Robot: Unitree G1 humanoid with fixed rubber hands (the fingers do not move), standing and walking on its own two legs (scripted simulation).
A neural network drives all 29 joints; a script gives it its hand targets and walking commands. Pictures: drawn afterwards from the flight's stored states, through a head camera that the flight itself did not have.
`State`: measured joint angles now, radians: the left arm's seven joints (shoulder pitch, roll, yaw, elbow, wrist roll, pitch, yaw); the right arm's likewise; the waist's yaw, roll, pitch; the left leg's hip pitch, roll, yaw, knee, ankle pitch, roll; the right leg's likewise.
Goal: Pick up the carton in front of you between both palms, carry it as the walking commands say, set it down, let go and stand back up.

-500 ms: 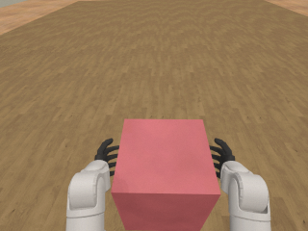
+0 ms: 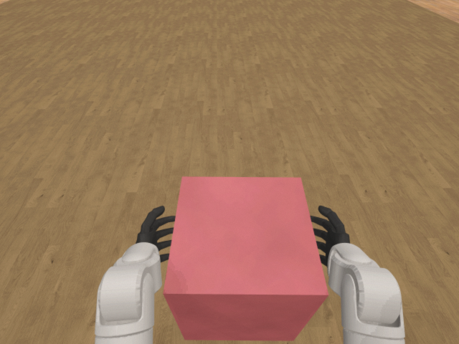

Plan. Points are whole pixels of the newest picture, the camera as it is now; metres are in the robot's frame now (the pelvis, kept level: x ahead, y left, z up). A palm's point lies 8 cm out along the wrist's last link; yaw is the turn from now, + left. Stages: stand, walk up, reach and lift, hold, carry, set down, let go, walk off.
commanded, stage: carry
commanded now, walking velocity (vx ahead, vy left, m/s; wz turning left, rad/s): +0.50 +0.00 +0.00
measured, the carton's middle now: (240, 262) +0.28 +0.00 +0.01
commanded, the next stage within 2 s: none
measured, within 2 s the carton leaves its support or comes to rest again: neither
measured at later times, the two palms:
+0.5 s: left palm (182, 126) +0.59 +0.14 +0.09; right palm (301, 125) +0.61 -0.16 +0.09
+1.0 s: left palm (187, 75) +0.92 +0.16 +0.08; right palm (275, 74) +0.93 -0.14 +0.08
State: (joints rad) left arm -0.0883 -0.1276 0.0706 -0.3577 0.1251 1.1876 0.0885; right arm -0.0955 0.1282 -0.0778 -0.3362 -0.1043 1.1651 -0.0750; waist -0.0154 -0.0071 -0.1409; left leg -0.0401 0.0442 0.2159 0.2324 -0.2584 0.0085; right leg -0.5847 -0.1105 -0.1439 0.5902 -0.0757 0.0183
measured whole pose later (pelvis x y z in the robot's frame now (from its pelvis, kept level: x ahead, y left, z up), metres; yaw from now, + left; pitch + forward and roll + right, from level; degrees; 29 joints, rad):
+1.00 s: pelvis +0.66 +0.00 -0.01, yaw +1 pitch +3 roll +0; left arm -0.12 -0.13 0.08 -0.41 0.11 1.19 0.10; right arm -0.12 0.13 -0.09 -0.39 -0.10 1.17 -0.08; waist 0.00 -0.01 -0.06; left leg -0.06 0.05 0.21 0.38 -0.36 0.00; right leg -0.47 -0.05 -0.19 0.46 0.03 0.02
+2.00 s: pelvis +0.76 +0.01 -0.02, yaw +4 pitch +2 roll +0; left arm -0.20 -0.14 0.16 0.19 0.25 0.73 0.02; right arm -0.20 0.14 -0.17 0.19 -0.25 0.73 -0.02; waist 0.00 0.01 -0.10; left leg -0.14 0.06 0.17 0.53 -0.42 -0.01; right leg -0.35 -0.07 -0.20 0.57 -0.24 -0.02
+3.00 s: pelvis +0.71 +0.02 -0.02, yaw +4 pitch +2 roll +0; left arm -0.21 -0.14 0.17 0.17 0.24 0.74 0.03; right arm -0.21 0.14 -0.17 0.16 -0.24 0.73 -0.02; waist 0.00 0.01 -0.09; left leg -0.21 0.04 0.18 0.55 -0.37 0.03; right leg -0.39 -0.10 -0.18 0.51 -0.14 -0.01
